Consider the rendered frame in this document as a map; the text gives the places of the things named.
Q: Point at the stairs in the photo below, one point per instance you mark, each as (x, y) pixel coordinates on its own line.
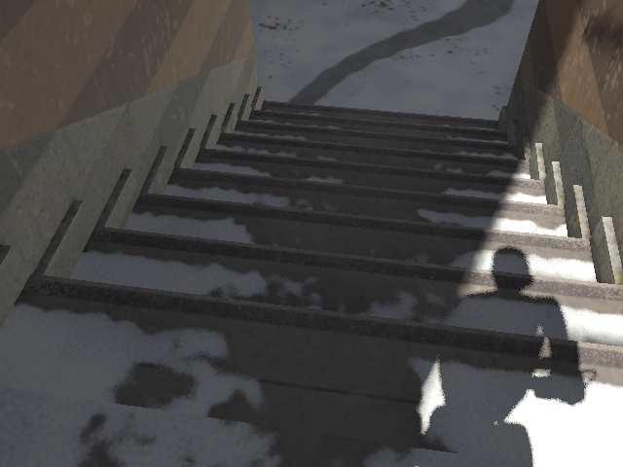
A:
(399, 215)

